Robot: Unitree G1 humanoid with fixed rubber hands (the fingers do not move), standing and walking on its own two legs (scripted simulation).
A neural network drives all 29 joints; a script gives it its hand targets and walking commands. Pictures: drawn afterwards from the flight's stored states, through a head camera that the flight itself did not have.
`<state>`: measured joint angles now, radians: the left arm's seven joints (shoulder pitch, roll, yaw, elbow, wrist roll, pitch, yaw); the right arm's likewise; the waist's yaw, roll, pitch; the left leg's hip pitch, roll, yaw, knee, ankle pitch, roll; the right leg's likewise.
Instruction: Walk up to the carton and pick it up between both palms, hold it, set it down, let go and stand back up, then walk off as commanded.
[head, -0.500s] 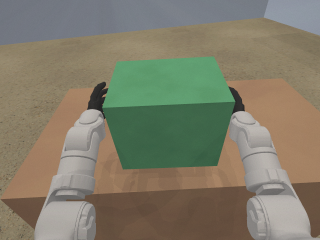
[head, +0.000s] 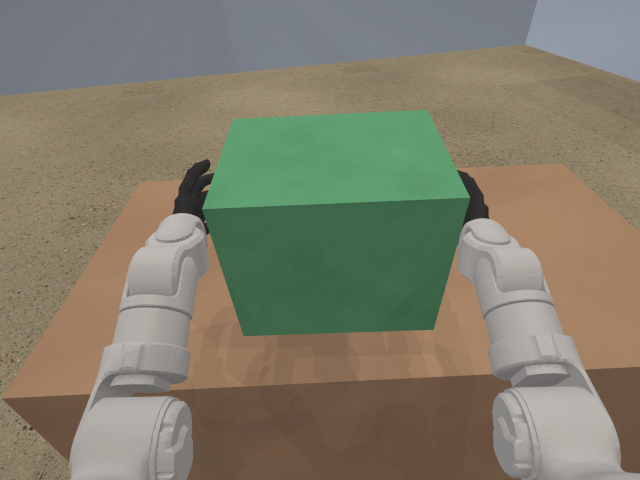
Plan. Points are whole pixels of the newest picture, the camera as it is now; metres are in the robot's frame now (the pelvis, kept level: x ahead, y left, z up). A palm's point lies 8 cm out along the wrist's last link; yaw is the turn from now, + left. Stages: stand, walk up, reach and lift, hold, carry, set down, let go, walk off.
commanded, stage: hold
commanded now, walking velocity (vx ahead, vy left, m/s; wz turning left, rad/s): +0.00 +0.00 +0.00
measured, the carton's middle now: (333, 224) +0.42 -0.03 +0.17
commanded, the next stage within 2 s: none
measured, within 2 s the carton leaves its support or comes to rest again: neither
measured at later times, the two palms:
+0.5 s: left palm (186, 216) +0.37 +0.15 +0.23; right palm (478, 223) +0.38 -0.20 +0.20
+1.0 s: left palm (182, 213) +0.38 +0.15 +0.23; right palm (472, 216) +0.38 -0.19 +0.20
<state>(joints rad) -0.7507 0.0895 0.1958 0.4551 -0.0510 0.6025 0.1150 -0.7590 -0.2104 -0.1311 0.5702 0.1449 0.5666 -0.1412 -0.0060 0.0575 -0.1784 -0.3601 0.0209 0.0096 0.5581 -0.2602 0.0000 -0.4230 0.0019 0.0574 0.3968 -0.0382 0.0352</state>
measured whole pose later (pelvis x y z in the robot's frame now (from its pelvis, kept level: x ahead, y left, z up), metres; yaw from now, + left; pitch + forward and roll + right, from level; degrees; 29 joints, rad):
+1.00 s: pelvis -0.01 +0.00 +0.00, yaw +0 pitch +3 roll -1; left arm -0.78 0.09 0.24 0.43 0.00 0.65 0.08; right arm -0.80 -0.21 -0.13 0.56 0.15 0.61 -0.15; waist -0.01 0.05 -0.18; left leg -0.35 0.02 0.01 0.56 -0.25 0.00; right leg -0.41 0.00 0.06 0.38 -0.03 0.04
